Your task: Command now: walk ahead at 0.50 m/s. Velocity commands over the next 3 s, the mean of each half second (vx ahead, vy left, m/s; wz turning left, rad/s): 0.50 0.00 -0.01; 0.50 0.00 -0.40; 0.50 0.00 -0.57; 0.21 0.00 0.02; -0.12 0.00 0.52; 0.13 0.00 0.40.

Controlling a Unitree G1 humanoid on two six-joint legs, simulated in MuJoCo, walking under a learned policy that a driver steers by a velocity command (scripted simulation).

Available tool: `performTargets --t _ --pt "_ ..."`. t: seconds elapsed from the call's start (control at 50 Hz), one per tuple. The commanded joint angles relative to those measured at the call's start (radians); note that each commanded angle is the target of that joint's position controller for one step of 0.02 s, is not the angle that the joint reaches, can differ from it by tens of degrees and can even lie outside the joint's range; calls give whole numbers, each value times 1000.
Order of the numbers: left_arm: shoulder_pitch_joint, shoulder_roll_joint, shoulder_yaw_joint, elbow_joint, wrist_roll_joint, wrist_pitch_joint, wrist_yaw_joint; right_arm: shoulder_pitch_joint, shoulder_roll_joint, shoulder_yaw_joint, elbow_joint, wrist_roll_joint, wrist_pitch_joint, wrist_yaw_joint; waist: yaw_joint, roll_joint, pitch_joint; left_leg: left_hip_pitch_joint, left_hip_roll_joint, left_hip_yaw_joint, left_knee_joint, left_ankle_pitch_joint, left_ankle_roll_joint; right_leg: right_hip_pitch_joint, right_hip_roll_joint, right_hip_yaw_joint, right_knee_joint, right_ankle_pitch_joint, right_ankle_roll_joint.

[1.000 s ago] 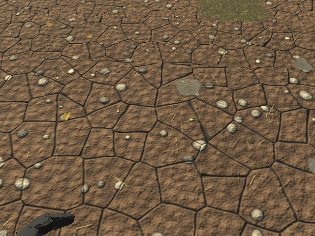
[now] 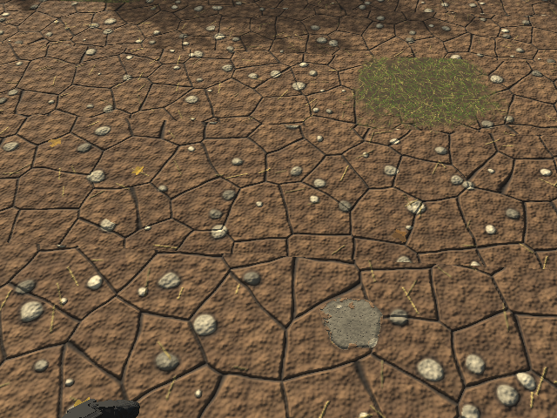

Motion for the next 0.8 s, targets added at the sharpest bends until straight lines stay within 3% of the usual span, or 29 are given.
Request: performTargets --t 0.02,0.04,0.06,0.08,0.1,0.12,0.14,0.16,0.18,0.2,0.22,0.24,0.26,0.28,0.34,0.4,0.48,0.56,0.58,0.6,0.62,0.64,0.66,0.68,0.7,0.72,0.74,0.76,0.8 --pt "61 142 51 -45 2 -19 -2 -32 -183 -46 -36 4 9 -13 108 121 -35 -1 272 -104 125 640 135 154 41 -39 -47 -75 -53" --pt "216 190 77 2 4 -18 8 -25 -152 -33 -37 -5 14 -16 172 99 -140 -69 216 -62 320 684 104 380 45 -44 -36 -58 -83" --pt "384 270 97 29 10 -12 19 3 -90 -6 -63 -34 14 -19 215 -54 -298 -271 143 -11 657 368 62 671 -154 191 -9 -22 -145" --pt "393 320 103 41 13 -10 11 135 8 19 -72 -16 -9 -9 131 -316 -388 -650 -36 -78 947 -249 10 934 -316 678 -166 -292 -302" --pt "368 212 77 26 -3 -12 8 57 -110 -4 -58 5 -27 -2 181 -171 -324 -763 20 -184 1045 -256 19 896 -296 689 -233 -437 -271" --pt "304 175 65 18 -2 -14 11 -37 -150 -17 -86 24 -38 3 174 -112 -192 -811 69 -159 1038 -159 35 774 -267 538 -244 -401 -230" --pt "241 162 60 9 5 -14 11 -86 -136 -13 -95 14 -41 -3 145 -25 -126 -779 119 -130 995 -67 34 647 -232 438 -259 -287 -211" --pt "200 136 54 4 13 -16 9 -110 -127 -17 -99 -3 -38 -6 122 -10 -74 -749 148 -125 938 -8 28 548 -198 362 -284 -179 -207" --pt "183 119 48 3 24 -20 9 -87 -116 -19 -94 -6 -30 -5 92 -41 -73 -688 169 -132 914 34 23 489 -177 314 -306 -103 -204" --pt "180 113 47 6 23 -26 8 -66 -100 -18 -86 -6 -20 -5 79 -46 -76 -656 175 -129 893 51 15 461 -163 280 -329 -59 -211" --pt "250 20 18 24 95 -55 29 -30 17 41 -63 -161 -33 37 77 -77 -68 -692 155 -143 905 91 27 432 -147 248 -360 -185 -224" --pt "260 33 24 30 98 -65 31 -50 8 34 -62 -155 -34 51 84 -42 -27 -743 149 -145 862 118 25 426 -147 240 -380 -214 -229" --pt "251 70 32 23 100 -69 26 -92 -19 33 -75 -129 -32 57 87 -25 -21 -788 146 -133 815 177 19 426 -142 212 -387 -204 -235" --pt "257 89 36 24 97 -70 18 -135 -35 31 -83 -113 -31 59 95 -16 -19 -819 152 -126 771 232 9 429 -143 187 -394 -176 -245" --pt "325 91 28 53 96 -63 -6 -219 -22 48 -105 -110 -18 54 115 -1 -16 -858 159 -107 616 383 -24 457 -155 138 -392 -23 -273" --pt "372 93 24 84 95 -55 -28 -287 -7 61 -119 -101 -6 63 129 -9 -5 -791 129 -59 480 484 -10 440 -129 69 -364 112 -265" --pt "434 93 21 143 91 -48 -45 -397 -23 59 -166 -92 5 56 140 -19 29 -741 96 -56 352 456 26 518 -155 90 -346 128 -244" --pt "411 142 43 168 84 -34 -45 -445 -45 52 -183 -78 2 38 113 -24 23 -614 56 -26 250 345 67 606 -178 122 -278 291 -198" --pt "393 155 49 170 84 -32 -43 -398 -73 41 -171 -67 -4 33 71 -19 -9 -476 33 4 225 373 94 579 -150 105 -214 419 -166" --pt "397 145 50 171 96 -37 -43 -276 -124 20 -132 -50 -15 28 28 -1 -105 -228 32 4 288 426 142 495 -81 65 -77 497 -107" --pt "518 28 18 161 110 -49 -32 -75 -171 11 -79 -55 -24 28 20 145 -365 259 202 -144 394 642 305 251 36 27 216 229 -37" --pt "601 -52 -18 136 120 -64 -48 145 -159 15 -33 -55 -22 21 -30 332 -580 625 489 -634 195 460 500 -68 188 14 512 -545 16" --pt "389 46 21 132 81 -53 -55 237 -110 13 15 -85 -29 5 -122 167 -348 423 431 -647 86 127 337 -211 120 115 730 -551 -22" --pt "314 52 32 120 64 -52 -37 112 -118 7 13 -71 -40 -2 -63 162 -120 138 406 -506 23 -53 256 -247 51 109 767 -456 -49" --pt "314 59 34 129 75 -50 -12 12 -59 22 0 -64 -37 -13 -10 137 -73 -31 387 -417 -20 -16 240 -189 -5 96 728 -392 -61" --pt "313 19 19 128 97 -47 -2 -25 -4 41 2 -55 -36 -20 32 113 -89 -108 364 -342 -45 113 233 -116 -41 108 680 -337 -68" --pt "297 -19 4 128 107 -41 -6 -68 35 51 -13 -60 -37 -24 59 94 -84 -167 354 -285 -74 211 237 -70 -62 102 668 -312 -60" --pt "301 -40 1 134 104 -34 -12 -92 50 53 -19 -65 -41 -27 80 90 -93 -179 344 -234 -105 246 235 -56 -68 96 643 -306 -56" --pt "281 -31 4 137 85 -26 -32 -109 30 38 -20 -73 -56 -26 91 88 -61 -217 325 -121 -150 271 232 -71 -74 76 575 -272 -39"
Next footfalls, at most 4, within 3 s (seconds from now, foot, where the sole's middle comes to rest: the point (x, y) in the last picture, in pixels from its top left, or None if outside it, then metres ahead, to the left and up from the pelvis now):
0.04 right None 0.20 -0.12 -0.77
0.60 left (230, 391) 0.54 0.10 -0.77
1.18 right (351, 304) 0.74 -0.22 -0.77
1.70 left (318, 232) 1.12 -0.19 -0.96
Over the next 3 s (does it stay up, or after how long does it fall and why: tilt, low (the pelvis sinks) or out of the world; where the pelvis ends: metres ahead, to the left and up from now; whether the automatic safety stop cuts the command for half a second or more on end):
stays up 1.02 -0.25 -0.18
